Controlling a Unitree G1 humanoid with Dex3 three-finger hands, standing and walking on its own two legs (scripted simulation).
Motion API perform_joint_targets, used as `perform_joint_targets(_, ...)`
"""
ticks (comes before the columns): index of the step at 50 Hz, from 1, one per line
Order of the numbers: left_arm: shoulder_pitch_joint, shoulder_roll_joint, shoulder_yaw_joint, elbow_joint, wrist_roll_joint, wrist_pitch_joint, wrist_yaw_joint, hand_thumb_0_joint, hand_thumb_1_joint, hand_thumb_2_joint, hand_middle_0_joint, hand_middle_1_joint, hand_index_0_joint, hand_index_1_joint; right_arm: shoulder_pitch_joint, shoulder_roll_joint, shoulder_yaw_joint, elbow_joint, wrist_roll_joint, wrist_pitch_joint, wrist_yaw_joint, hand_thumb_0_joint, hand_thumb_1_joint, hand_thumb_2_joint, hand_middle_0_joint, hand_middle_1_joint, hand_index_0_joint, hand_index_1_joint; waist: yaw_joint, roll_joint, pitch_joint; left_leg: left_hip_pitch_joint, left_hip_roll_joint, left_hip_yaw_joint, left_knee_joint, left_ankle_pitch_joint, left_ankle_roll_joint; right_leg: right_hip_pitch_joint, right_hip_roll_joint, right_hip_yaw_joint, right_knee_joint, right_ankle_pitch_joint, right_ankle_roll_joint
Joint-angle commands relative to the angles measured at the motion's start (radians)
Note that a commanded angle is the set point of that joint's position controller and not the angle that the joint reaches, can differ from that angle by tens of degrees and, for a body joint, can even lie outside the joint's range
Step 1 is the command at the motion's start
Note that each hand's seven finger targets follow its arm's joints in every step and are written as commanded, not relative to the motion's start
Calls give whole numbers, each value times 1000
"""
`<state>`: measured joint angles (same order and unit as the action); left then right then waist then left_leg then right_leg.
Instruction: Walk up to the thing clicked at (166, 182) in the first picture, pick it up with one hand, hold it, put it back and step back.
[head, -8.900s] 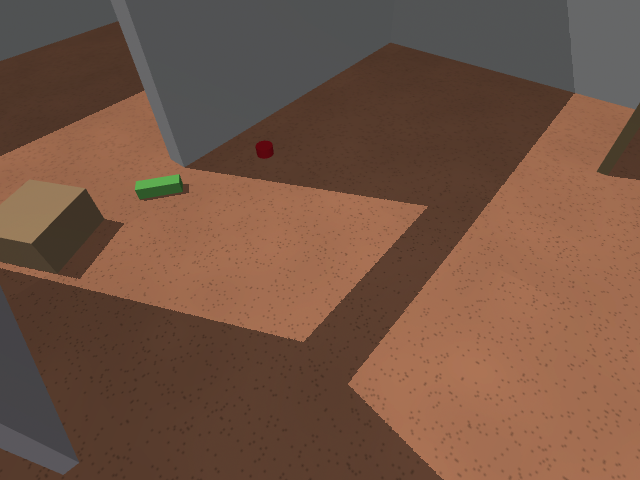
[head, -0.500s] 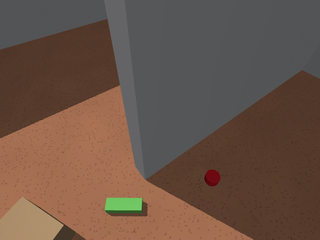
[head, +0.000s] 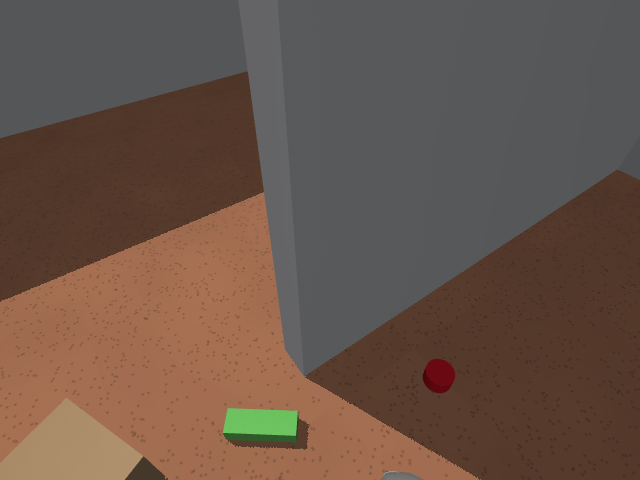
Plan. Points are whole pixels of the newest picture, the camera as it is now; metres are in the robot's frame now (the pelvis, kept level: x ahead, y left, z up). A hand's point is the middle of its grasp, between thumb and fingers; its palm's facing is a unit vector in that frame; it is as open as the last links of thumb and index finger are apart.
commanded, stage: walk up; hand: left
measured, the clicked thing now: (262, 425) +0.45 +0.20 -0.73
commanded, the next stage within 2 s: none
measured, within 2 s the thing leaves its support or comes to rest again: neither
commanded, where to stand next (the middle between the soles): +0.04 +0.01 m, yaw -1 degrees
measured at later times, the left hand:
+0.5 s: hand out of the picture +0.07 +0.25 -0.13, palm faces +0.07 -0.85 -0.52, open 7.4 cm
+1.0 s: hand out of the picture +0.02 +0.26 -0.15, palm faces -0.08 -0.94 -0.33, open 7.4 cm
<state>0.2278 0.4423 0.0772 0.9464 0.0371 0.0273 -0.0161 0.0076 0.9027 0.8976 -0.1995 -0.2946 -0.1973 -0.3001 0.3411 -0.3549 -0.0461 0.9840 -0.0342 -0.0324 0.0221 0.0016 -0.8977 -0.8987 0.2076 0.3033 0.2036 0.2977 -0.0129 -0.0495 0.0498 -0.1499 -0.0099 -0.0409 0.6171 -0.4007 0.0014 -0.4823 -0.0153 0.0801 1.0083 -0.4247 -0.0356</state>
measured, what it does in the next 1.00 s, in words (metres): steps on the spot: right foot, then left foot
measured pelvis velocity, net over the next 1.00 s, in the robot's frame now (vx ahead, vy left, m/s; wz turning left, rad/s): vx -0.02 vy -0.01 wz -0.02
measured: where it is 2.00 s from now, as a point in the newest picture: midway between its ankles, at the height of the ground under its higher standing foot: outside the picture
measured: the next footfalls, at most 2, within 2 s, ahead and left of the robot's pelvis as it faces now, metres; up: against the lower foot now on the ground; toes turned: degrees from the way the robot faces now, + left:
right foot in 0.20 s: +0.16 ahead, -0.18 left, +0.00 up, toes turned -2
left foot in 0.60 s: -0.04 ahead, +0.12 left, +0.00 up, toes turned +5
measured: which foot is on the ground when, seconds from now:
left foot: down 0.00-0.22, up 0.24-0.58, down 0.60-1.00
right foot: up 0.00-0.18, down 0.20-0.62, up 0.64-1.00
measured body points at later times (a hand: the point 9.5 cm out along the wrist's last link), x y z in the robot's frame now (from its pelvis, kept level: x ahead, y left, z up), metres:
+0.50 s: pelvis -0.03 -0.03 -0.02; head +0.01 -0.08 +0.42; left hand +0.07 +0.30 -0.10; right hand +0.06 -0.36 -0.16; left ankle -0.08 +0.12 -0.66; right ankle +0.12 -0.17 -0.72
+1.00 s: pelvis -0.02 -0.01 +0.01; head -0.02 +0.01 +0.46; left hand +0.02 +0.31 -0.12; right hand -0.05 -0.36 -0.08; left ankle -0.08 +0.11 -0.72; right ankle +0.07 -0.17 -0.68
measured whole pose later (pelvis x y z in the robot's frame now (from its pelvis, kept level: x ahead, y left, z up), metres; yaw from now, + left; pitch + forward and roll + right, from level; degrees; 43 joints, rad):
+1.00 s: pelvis -0.02 -0.01 +0.01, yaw -1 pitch -3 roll +0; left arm 0.30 0.44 0.06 0.97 0.02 0.01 -0.06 0.01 0.90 0.90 -0.20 -0.29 -0.20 -0.30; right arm 0.41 -0.43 -0.08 0.91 -0.03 -0.06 0.03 0.00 -0.89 -0.90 0.21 0.30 0.20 0.30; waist -0.04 -0.07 0.07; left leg -0.07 0.05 0.09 0.48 -0.35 0.00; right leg -0.49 -0.02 0.09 0.83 -0.27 0.01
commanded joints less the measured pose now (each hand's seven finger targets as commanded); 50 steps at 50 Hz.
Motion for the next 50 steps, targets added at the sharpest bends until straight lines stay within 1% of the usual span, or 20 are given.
perform_joint_targets(1,-56,197,62,-103,-8,-22,-23,0,900,900,-200,-300,-200,-300,-8,-348,-85,-85,20,-78,-57,0,-900,-900,200,300,200,300,8,151,155,-3,288,-271,-263,297,185,-172,-67,40,-47,87,26)
perform_joint_targets(3,-101,162,56,-121,-17,-10,-24,0,900,900,-200,-300,-200,-300,-40,-312,-73,-101,16,-67,-63,0,-900,-900,200,300,200,300,1,196,113,-71,245,-144,-207,603,163,-28,-60,-5,-129,91,31)
perform_joint_targets(5,-98,139,46,-117,-32,-10,-17,0,900,900,-200,-300,-200,-300,-102,-301,-68,-134,16,-42,-63,0,-900,-900,200,300,200,300,18,291,79,-173,201,-51,-154,683,153,128,-40,-79,-207,132,28)
perform_joint_targets(9,-12,156,47,-49,-44,-28,12,0,900,900,-200,-300,-200,-300,-162,-245,-48,-158,44,34,-59,0,-900,-900,200,300,200,300,63,243,-21,-234,84,3,127,440,88,361,20,-132,-473,351,30)
perform_joint_targets(10,15,207,57,-44,-36,-40,23,0,900,900,-200,-300,-200,-300,-103,-204,-40,-153,52,46,-58,0,-900,-900,200,300,200,300,69,82,-72,-275,19,13,282,221,56,420,-69,-33,-486,618,22)
perform_joint_targets(11,33,261,68,-54,-28,-52,30,0,900,900,-200,-300,-200,-300,-22,-164,-27,-154,61,54,-61,0,-900,-900,200,300,200,300,46,-108,-143,-341,-76,7,484,-161,26,459,-289,263,-547,813,-63)
perform_joint_targets(13,-35,305,68,-91,-26,-53,45,0,900,900,-200,-300,-200,-300,2,-239,-58,-130,47,85,-78,0,-900,-900,200,300,200,300,32,-88,-168,-280,-39,-127,679,-272,30,286,-414,474,-625,493,-221)
perform_joint_targets(16,-74,257,64,-85,-30,-50,77,0,900,900,-200,-300,-200,-300,5,-279,-75,-121,34,106,-45,0,-900,-900,200,300,200,300,-1,-4,-139,-329,-11,-184,722,-118,20,245,-302,304,-618,103,-130)
perform_joint_targets(23,-18,284,99,-109,-2,-73,111,0,900,900,-200,-300,-200,-300,3,-303,-97,-180,-25,135,25,0,-900,-900,200,300,200,300,31,-162,-118,-383,14,-73,535,-119,0,241,-297,229,-661,-238,-135)
perform_joint_targets(26,-88,318,108,-132,23,-62,95,0,900,900,-200,-300,-200,-300,77,-295,-100,-153,-9,128,50,0,-900,-900,200,300,200,300,-12,-292,-83,-149,11,43,280,-267,33,-1,-270,126,-692,-336,-105)
perform_joint_targets(29,-133,255,85,-135,17,-33,87,0,900,900,-200,-300,-200,-300,252,-292,-120,-76,-18,119,53,0,-900,-900,200,300,200,300,-102,-114,-66,154,-40,150,-2,-121,47,-268,-152,-20,-492,-411,-3)
perform_joint_targets(30,-132,179,64,-144,9,-28,91,0,900,900,-200,-300,-200,-300,273,-314,-121,-67,-31,114,46,0,-900,-900,200,300,200,300,-125,169,2,94,25,-42,-166,-284,65,-382,-31,-86,-206,-409,0)
perform_joint_targets(31,-134,113,45,-148,-13,-30,98,0,900,900,-200,-300,-200,-300,142,-383,-118,-134,-45,104,32,0,-900,-900,200,300,200,300,-98,414,108,-184,271,-502,-388,-622,130,-456,110,-112,140,-253,14)
perform_joint_targets(32,-201,216,76,-146,-13,-39,106,0,900,900,-200,-300,-200,-300,1,-445,-119,-183,-31,94,26,0,-900,-900,200,300,200,300,-90,271,222,-462,407,-721,-541,-844,234,-352,58,74,175,-146,16)
perform_joint_targets(33,-208,234,69,-133,-21,-48,96,0,900,900,-200,-300,-200,-300,-113,-434,-111,-207,-30,74,15,0,-900,-900,200,300,200,300,-48,180,282,-590,436,-714,-550,-817,256,-221,14,91,214,-64,10)
perform_joint_targets(34,-143,229,67,-89,-33,-56,75,0,900,900,-200,-300,-200,-300,-186,-368,-94,-212,-35,49,1,0,-900,-900,200,300,200,300,7,46,266,-504,331,-537,-467,-577,190,-201,20,110,225,28,12)
perform_joint_targets(36,76,186,58,-20,-18,-40,34,0,900,900,-200,-300,-200,-300,-154,-359,-92,-189,-10,4,-20,0,-900,-900,200,300,200,300,57,-1,112,-163,255,-369,-373,-417,110,-281,69,84,246,120,22)
perform_joint_targets(38,59,233,74,-42,-13,-42,3,0,900,900,-200,-300,-200,-300,-43,-392,-113,-146,6,-33,-14,0,-900,-900,200,300,200,300,12,53,71,19,285,-404,-384,-475,129,-337,42,68,204,128,40)
perform_joint_targets(41,-55,217,60,-96,-19,-59,-13,0,900,900,-200,-300,-200,-300,44,-354,-101,-113,9,-55,-22,0,-900,-900,200,300,200,300,-56,111,125,157,292,-332,-387,-275,117,-407,11,128,48,179,53)
perform_joint_targets(50,-27,188,21,-116,-32,-96,-39,0,900,900,-200,-300,-200,-300,-1,-323,-84,-181,4,-38,5,0,-900,-900,200,300,200,300,-42,309,122,-33,236,-10,-342,-42,196,1,-25,-83,-354,120,44)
